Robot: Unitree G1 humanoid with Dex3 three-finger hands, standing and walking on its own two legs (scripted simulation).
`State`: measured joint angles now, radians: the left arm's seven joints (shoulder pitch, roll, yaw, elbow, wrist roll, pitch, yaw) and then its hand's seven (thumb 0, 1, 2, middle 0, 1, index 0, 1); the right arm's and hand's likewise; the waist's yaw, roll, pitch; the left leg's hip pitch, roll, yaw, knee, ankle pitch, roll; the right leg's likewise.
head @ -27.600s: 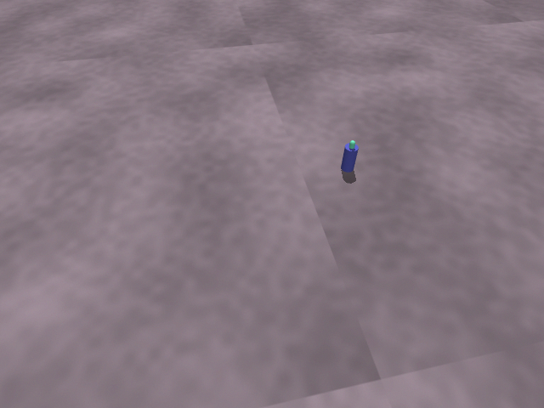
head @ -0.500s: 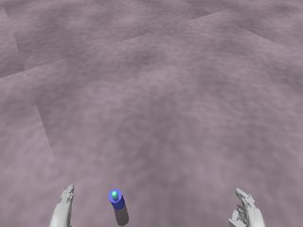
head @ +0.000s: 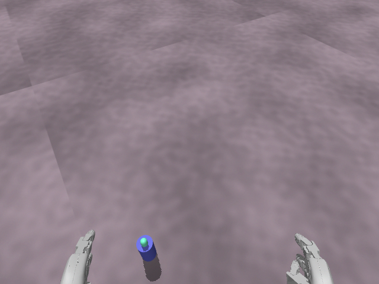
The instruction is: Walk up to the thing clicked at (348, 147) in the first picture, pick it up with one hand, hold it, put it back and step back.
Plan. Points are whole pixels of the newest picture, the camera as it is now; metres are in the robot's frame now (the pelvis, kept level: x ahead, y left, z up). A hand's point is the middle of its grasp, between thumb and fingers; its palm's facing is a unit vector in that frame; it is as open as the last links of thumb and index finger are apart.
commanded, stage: stand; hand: left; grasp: from the side
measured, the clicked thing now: (146, 247) +0.39 +0.21 -0.63
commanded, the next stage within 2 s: none
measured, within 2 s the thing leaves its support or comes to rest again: neither
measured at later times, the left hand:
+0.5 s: hand out of the picture +0.10 +0.25 -0.11, palm faces -0.02 -0.93 -0.36, open 7.7 cm
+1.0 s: hand out of the picture +0.03 +0.25 -0.10, palm faces +0.00 -0.93 -0.36, open 7.4 cm
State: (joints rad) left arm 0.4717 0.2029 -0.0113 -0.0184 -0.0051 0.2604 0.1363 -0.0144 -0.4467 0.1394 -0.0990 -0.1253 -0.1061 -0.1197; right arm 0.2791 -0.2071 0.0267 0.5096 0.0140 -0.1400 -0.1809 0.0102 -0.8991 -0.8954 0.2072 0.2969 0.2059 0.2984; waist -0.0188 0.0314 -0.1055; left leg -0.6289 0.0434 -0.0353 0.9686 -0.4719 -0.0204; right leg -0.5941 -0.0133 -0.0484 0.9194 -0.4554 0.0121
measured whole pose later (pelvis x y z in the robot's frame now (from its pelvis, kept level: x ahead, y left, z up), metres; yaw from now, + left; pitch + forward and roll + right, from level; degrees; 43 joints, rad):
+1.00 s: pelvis -0.01 +0.01 +0.06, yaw +1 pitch -4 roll +0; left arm 0.16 0.32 0.00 1.15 0.03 -0.01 0.02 0.00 0.90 0.90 -0.20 -0.30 -0.21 -0.30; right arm 0.15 -0.31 -0.01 1.12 -0.02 0.00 -0.01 0.00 -0.90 -0.89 0.21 0.30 0.21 0.30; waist 0.01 0.02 0.05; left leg -0.14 0.00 -0.01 0.39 -0.18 0.00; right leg -0.13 -0.05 -0.03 0.40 -0.20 0.03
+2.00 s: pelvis +0.00 +0.00 +0.06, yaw +0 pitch -2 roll +0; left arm 0.11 0.33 0.01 1.17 0.02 -0.01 0.01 0.00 0.90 0.90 -0.20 -0.30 -0.21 -0.30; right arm 0.12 -0.34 0.00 1.15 -0.01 -0.01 0.00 0.00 -0.90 -0.89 0.21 0.30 0.20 0.30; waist 0.00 0.01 0.04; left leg -0.12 0.01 0.00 0.33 -0.17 -0.01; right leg -0.11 -0.04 -0.03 0.33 -0.18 0.03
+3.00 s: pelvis -0.09 +0.04 +0.04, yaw -3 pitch -1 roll -1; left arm 0.08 0.38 0.06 0.88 0.02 0.06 0.02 0.00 0.90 0.90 -0.20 -0.30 -0.21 -0.30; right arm 0.16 -0.36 -0.05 0.88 -0.02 0.02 -0.02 0.00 -0.90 -0.89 0.21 0.30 0.21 0.30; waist -0.03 -0.02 0.20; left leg -0.35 0.00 0.02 0.65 -0.28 0.05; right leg -0.40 0.07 0.12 1.02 -0.52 0.01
